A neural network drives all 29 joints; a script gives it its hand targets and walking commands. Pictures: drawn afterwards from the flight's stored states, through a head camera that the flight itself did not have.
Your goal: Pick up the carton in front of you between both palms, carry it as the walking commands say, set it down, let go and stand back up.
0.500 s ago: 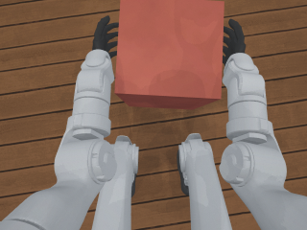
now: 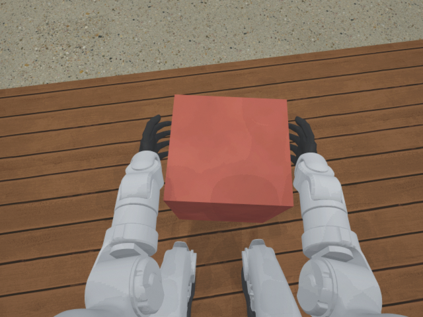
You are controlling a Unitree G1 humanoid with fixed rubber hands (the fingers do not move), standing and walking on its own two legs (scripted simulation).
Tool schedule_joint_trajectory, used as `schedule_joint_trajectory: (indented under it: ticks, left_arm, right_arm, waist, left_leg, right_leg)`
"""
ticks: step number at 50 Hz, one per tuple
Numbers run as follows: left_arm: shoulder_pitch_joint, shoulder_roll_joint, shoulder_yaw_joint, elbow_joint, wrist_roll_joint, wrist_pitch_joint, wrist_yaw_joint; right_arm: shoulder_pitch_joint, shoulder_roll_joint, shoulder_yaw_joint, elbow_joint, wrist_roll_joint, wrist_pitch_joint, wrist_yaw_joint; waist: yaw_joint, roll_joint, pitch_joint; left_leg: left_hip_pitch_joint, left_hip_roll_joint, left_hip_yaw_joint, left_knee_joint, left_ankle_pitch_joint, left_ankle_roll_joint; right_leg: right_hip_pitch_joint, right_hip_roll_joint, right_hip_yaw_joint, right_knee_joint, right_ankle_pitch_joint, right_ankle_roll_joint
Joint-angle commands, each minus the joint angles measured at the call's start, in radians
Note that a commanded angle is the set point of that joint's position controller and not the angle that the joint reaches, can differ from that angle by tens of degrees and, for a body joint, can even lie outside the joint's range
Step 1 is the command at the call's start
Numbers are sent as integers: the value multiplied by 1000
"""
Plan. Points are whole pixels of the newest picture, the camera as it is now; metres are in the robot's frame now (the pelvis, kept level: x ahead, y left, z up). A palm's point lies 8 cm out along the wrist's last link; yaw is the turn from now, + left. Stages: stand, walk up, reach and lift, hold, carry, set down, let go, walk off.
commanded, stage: reach and lift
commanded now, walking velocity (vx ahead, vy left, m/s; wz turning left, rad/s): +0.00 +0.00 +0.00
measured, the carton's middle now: (225, 168) +0.41 -0.02 -0.10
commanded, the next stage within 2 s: hold in 1.68 s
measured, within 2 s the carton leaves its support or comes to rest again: neither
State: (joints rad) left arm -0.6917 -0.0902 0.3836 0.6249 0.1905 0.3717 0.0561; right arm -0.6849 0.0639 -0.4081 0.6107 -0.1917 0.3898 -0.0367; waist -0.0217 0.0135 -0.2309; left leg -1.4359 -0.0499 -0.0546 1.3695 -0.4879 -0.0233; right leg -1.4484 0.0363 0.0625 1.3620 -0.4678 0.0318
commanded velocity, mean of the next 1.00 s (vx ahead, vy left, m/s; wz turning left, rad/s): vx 0.00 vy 0.00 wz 0.00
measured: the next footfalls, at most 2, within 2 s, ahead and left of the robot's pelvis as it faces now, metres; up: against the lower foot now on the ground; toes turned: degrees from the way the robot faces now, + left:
none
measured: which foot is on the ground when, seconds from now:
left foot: down 0.00-1.00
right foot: down 0.00-1.00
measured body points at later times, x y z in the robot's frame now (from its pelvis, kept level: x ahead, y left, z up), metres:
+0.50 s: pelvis +0.05 +0.00 +0.12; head +0.08 +0.00 +0.57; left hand +0.37 +0.14 +0.11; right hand +0.37 -0.16 +0.11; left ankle +0.07 +0.13 -0.58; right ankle +0.07 -0.13 -0.58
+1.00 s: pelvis +0.04 +0.00 +0.15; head +0.02 +0.00 +0.60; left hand +0.35 +0.15 +0.17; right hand +0.35 -0.16 +0.17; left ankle +0.07 +0.13 -0.58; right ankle +0.07 -0.13 -0.58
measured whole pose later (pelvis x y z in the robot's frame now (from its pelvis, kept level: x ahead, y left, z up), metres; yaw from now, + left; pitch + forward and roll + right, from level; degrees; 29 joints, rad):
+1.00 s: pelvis +0.04 +0.00 +0.15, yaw +0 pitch -4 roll +0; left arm -0.34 -0.17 0.31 0.39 0.30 0.61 -0.02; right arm -0.35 0.16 -0.32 0.39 -0.30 0.62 0.01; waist 0.00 0.00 0.04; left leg -0.20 -0.02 -0.07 0.52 -0.24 -0.01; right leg -0.21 0.02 0.06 0.51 -0.22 0.01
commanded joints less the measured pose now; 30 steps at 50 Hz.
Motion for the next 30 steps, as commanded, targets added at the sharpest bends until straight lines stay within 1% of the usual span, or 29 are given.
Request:
schedule_joint_trajectory:
  ticks: [1,9,16,25,30]
  left_arm:
    - [-591,-1098,-574,2,-150,-26,-243]
    - [-439,-1104,-619,-42,-145,-24,-248]
    - [-304,-1101,-658,-93,-145,2,-255]
    - [-158,-1089,-711,-182,-157,80,-273]
    - [-110,-1075,-741,-250,-169,141,-282]
  right_arm:
    - [-585,1111,595,3,160,-24,251]
    - [-434,1127,644,-35,157,-24,249]
    - [-300,1128,680,-75,153,0,251]
    - [-160,1119,730,-161,159,73,258]
    - [-114,1107,761,-227,174,131,266]
  waist:
    - [-9,-15,-720]
    - [-1,-13,-598]
    - [6,-10,-468]
    - [14,-16,-300]
    - [17,-15,-200]
  left_leg:
    - [469,-122,43,-228,220,8]
    - [668,-105,12,-390,278,14]
    - [855,-86,-13,-545,354,18]
    - [1099,-64,-26,-746,472,22]
    - [1214,-51,-26,-849,484,20]
  right_leg:
    - [544,126,-60,-216,243,-11]
    - [745,111,-27,-376,296,-19]
    - [923,94,-3,-527,367,-26]
    - [1162,72,10,-731,480,-26]
    - [1272,62,9,-835,485,-25]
